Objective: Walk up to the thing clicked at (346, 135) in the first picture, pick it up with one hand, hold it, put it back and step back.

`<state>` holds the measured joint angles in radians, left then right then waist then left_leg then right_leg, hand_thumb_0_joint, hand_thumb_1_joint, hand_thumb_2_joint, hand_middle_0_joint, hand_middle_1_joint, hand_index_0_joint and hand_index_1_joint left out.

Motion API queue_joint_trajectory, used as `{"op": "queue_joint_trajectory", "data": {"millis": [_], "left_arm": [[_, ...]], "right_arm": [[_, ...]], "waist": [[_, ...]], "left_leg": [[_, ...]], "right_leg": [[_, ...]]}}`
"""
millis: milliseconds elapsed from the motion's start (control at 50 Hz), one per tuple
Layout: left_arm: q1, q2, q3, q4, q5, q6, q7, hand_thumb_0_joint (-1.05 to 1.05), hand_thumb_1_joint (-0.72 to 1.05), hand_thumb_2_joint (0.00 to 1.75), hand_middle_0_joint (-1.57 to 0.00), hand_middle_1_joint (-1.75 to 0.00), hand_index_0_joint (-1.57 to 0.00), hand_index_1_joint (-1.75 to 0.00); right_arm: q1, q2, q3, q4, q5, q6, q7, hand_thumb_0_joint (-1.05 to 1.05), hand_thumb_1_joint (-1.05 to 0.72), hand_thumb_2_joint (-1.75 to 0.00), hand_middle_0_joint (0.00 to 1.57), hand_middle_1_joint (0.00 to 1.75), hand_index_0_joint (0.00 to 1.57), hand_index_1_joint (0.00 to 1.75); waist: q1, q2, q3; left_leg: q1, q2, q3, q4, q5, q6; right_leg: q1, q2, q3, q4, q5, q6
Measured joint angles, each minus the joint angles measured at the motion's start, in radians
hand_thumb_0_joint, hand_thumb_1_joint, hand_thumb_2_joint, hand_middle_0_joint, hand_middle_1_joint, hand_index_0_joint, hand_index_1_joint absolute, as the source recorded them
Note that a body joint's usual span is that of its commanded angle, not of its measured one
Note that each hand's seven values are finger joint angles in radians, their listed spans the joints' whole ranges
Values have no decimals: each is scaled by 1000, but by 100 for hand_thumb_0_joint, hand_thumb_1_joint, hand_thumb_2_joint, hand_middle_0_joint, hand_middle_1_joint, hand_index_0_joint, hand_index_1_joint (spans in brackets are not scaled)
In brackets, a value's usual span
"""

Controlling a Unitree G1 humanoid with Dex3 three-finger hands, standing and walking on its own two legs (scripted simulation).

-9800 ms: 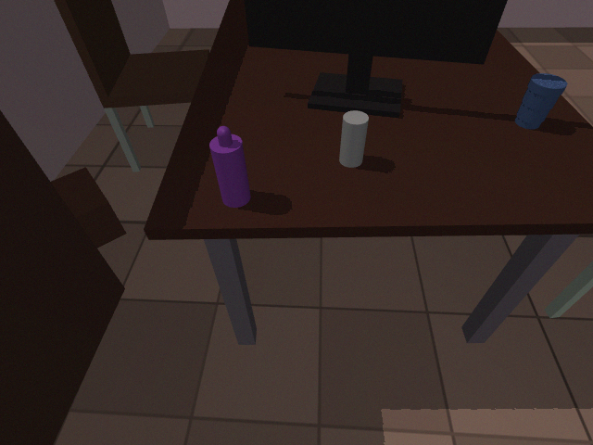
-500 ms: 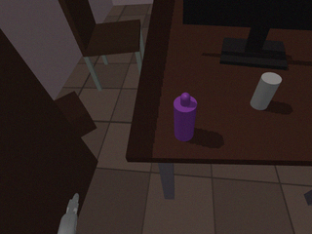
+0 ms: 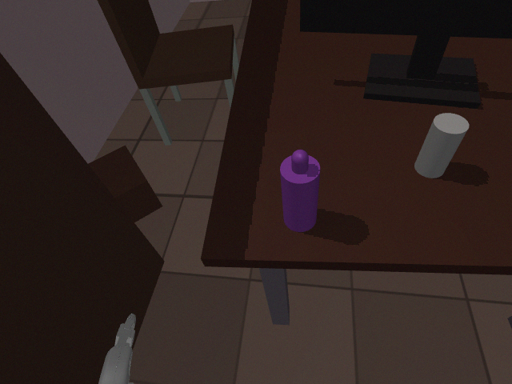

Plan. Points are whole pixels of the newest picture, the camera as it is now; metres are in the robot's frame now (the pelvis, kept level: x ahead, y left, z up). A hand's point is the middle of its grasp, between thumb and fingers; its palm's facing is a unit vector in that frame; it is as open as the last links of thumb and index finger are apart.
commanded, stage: go down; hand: right
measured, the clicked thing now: (439, 147) +0.52 -0.27 +0.05
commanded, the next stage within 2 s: approach in 1.26 s
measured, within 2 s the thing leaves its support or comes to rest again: neither
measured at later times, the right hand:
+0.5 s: hand out of the picture +0.41 -0.43 +0.17, palm faces +0.35 +0.94 +0.02, open 17.4 cm
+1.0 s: hand out of the picture +0.42 -0.44 +0.19, palm faces +0.35 +0.94 +0.02, open 17.3 cm
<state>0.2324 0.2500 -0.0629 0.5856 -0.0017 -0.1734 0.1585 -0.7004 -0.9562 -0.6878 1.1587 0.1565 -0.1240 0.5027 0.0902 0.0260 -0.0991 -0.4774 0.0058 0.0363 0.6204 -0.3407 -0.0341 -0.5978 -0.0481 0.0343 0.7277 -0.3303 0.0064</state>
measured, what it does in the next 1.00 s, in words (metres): stands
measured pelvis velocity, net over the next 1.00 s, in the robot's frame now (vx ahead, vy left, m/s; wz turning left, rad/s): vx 0.00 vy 0.00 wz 0.01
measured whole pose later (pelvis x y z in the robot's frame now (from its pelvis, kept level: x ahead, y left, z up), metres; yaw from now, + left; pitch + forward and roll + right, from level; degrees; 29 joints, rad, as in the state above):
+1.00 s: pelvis +0.00 +0.00 -0.01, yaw +1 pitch +16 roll +4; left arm 0.26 0.28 -0.09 0.47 0.01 -0.15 0.15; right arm -0.94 -1.14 -0.66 1.32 0.07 -0.07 0.51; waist 0.15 0.02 -0.13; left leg -0.61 -0.01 0.04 0.71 -0.37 -0.04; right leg -0.74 -0.06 0.04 0.84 -0.37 0.00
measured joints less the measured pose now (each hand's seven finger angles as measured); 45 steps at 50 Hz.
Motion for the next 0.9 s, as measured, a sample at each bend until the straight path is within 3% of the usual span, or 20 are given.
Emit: {"op": "queue_joint_trajectory", "data": {"millis": [420, 900], "left_arm": [[23, 20, -9, -70, 11, 9, -8, -1, -55, 7, -6, -5, -5, -6], [30, 29, -18, -116, 15, 24, -13, -1, -55, 7, -6, -5, -6, -6]], "right_arm": [[-130, -105, -4, 105, -53, 10, 11, -2, 53, -6, 4, 6, 5, 6], [-225, -181, 16, 160, -88, 42, 8, -2, 51, -7, 4, 6, 5, 6]], "waist": [[38, -1, -15], [56, -8, -25]], "left_leg": [[-99, -7, 0, 69, -22, -5], [-134, -11, 4, 92, -32, -4]], "right_leg": [[-106, -7, 4, 82, -30, -4], [-145, -10, 11, 111, -41, -4]]}}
